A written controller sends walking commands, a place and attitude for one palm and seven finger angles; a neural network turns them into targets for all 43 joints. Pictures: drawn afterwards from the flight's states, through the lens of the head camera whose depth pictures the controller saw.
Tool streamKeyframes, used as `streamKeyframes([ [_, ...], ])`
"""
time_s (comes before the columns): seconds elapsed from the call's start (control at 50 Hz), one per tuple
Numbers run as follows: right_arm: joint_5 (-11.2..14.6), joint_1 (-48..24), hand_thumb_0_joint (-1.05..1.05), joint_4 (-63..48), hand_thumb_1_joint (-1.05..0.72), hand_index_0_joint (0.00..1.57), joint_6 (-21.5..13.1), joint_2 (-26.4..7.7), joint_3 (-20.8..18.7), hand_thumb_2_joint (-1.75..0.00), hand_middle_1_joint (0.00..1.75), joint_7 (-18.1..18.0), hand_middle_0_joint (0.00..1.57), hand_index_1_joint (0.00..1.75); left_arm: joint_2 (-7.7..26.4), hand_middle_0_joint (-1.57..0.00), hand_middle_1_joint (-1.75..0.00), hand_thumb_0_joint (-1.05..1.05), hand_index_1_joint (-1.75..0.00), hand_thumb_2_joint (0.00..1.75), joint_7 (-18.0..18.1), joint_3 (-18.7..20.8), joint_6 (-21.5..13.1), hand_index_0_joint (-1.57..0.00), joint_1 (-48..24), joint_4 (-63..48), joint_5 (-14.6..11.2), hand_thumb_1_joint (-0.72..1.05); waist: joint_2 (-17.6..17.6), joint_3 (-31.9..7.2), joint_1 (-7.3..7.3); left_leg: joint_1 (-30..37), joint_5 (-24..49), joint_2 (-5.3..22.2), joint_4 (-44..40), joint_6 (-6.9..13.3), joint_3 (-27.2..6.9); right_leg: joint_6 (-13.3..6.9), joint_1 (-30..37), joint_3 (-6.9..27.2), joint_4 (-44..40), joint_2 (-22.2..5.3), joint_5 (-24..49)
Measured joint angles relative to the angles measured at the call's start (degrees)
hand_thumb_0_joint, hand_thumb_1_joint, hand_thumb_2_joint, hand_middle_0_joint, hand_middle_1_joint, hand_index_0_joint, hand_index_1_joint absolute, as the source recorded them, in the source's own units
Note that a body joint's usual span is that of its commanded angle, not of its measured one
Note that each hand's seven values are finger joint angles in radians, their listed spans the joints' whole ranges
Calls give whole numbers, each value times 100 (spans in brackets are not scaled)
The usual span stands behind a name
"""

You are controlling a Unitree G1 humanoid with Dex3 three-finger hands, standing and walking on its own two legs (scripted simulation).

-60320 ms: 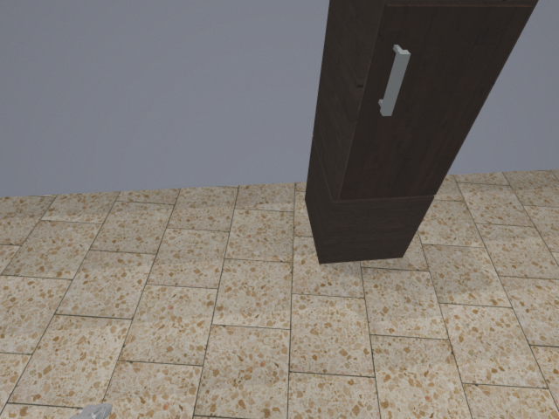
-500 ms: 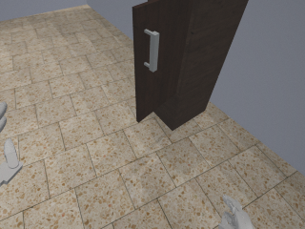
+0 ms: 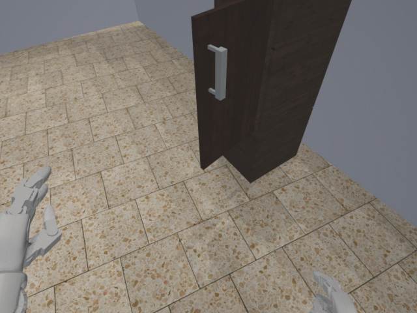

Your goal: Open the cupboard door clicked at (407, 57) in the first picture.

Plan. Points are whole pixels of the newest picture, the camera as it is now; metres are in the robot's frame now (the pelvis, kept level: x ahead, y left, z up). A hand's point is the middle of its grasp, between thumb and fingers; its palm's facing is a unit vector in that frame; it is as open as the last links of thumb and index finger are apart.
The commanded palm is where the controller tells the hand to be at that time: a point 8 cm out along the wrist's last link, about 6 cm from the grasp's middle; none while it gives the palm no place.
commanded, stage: let the arm hang, fingers relaxed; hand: left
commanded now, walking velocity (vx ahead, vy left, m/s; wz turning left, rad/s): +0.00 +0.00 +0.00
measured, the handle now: (215, 72) +0.73 +0.04 +0.09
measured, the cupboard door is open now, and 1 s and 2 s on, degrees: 100 100 100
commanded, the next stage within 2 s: look to check the result in 1.04 s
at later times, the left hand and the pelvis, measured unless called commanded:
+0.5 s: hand out of the picture -0.01 +0.17 -0.17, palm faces +0.04 -0.97 -0.24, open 7.2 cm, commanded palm none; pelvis +0.00 -0.02 +0.00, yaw +1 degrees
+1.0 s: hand out of the picture +0.02 +0.14 -0.17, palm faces +0.04 -0.98 -0.19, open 7.3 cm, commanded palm none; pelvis +0.02 -0.03 +0.01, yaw +0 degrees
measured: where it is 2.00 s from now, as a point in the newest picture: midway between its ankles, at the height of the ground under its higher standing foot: outside the picture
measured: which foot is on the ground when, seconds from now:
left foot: down 0.00-1.00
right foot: down 0.00-1.00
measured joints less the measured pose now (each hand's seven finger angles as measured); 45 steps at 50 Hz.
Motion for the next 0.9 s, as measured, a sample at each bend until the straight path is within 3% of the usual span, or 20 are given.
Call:
streamKeyframes([
  [0.1,-101,-305,1,604,-90,20,423,-298,-42,-90,30,137,20,30,-449,-20,-30,0,-30,90,-432,-1028,1006,-20,-830,3263,138,90,205,39,-167,-207,-132,-56,319,39,84,-1,-357,89,594,-97,-256],
  [0.22,-149,98,1,1097,-91,20,719,-65,-13,-90,30,126,20,30,-1148,-20,-30,1,-30,90,-509,-1702,1242,-20,-869,5429,109,91,-335,331,-329,-82,-97,-36,267,-73,30,-114,-267,38,660,-76,-329],
  [0.32,-163,564,1,1671,-91,20,866,212,24,-90,30,67,20,30,-1096,-21,-30,-2,-30,89,-371,-1554,1101,-21,-908,6299,32,100,-536,456,-212,5,4,55,94,-165,-148,-191,-41,-141,292,45,-177],
  [0.5,-126,783,1,2171,-91,20,878,419,-31,-90,30,-14,20,30,-1101,-20,-30,0,-30,90,-379,-1551,1006,-20,-740,7251,-3,94,-140,406,-176,278,127,71,-239,-183,-149,-204,251,-141,-103,91,-17],
  [0.64,-127,660,0,2303,-91,20,811,597,-19,-90,30,-28,20,30,-1176,-20,-30,0,-30,90,-328,-1527,963,-20,-778,7501,-1,91,-14,319,-172,415,142,65,-360,-190,-78,-206,311,-69,-114,86,-40],
  [0.9,-123,566,0,2480,-91,20,734,693,-14,-90,30,-90,20,30,-1461,-20,-30,1,-30,90,-283,-1565,893,-20,-973,7569,7,93,-191,256,-173,620,125,81,-526,-232,-29,-222,454,-16,-194,110,-86],
])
